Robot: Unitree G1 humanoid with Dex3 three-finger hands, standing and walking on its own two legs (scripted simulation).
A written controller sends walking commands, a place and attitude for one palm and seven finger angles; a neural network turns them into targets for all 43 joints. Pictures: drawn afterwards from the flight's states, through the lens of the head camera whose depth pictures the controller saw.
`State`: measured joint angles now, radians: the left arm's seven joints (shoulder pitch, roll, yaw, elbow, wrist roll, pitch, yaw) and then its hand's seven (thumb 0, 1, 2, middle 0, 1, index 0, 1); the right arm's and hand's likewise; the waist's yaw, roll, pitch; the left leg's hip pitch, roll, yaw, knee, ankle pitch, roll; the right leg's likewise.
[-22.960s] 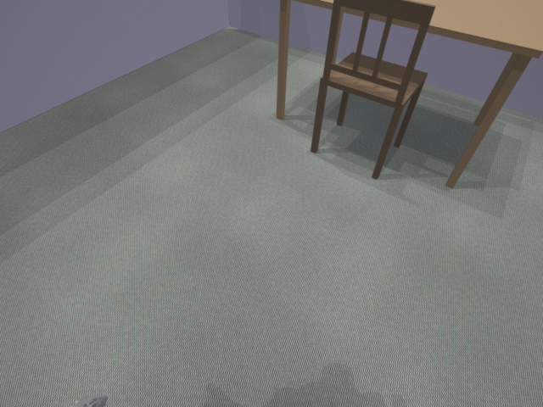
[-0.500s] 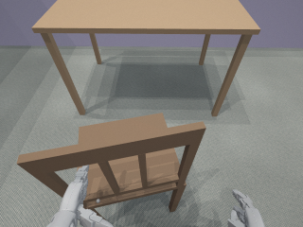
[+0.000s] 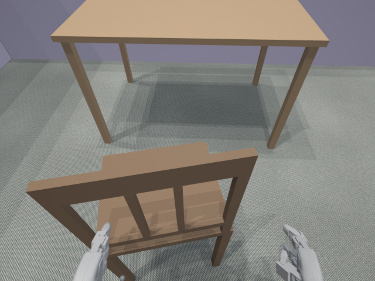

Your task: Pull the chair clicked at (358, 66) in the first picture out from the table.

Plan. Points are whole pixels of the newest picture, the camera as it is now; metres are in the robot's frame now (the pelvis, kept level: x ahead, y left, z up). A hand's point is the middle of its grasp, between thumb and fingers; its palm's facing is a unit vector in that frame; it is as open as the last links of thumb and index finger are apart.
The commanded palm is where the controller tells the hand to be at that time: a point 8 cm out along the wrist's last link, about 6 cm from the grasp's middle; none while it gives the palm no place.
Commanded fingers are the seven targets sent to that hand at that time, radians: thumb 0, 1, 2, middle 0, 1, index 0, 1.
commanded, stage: draw the hand back to the body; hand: left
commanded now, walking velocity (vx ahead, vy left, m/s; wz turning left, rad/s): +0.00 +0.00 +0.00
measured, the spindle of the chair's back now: (138, 215) +0.28 +0.13 -0.05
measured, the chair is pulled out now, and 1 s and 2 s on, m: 0.60 0.60 0.59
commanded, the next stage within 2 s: step back with the hand held close in 1.66 s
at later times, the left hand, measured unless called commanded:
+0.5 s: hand (101, 270) +0.15 +0.15 +0.05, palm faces -0.04 -1.00 -0.07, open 17.4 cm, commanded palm +0.12 +0.22 +0.09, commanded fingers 0.00 -0.48 0.23 -0.01 -0.01 -0.01 -0.01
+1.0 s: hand (74, 259) +0.16 +0.19 +0.08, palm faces +0.04 -0.89 -0.45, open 11.3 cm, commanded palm +0.15 +0.26 +0.18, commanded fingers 0.00 0.43 0.67 -0.14 -0.20 -0.14 -0.20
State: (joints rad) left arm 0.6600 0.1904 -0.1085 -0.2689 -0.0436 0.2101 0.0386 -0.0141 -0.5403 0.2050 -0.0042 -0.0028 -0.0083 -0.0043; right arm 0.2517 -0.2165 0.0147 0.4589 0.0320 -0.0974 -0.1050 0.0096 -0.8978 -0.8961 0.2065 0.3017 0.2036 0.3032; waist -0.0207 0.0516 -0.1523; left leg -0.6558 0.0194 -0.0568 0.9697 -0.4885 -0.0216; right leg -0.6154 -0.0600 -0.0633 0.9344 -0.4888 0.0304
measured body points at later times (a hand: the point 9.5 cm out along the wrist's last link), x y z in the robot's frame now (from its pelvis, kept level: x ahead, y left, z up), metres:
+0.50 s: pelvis -0.01 -0.01 -0.02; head +0.02 -0.02 +0.43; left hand +0.14 +0.21 +0.06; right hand +0.17 -0.24 -0.09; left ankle +0.00 +0.13 -0.68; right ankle -0.01 -0.14 -0.68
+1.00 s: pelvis +0.02 -0.01 +0.04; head +0.02 -0.04 +0.49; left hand +0.15 +0.24 +0.10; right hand +0.20 -0.23 -0.05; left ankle +0.00 +0.13 -0.68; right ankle -0.01 -0.14 -0.68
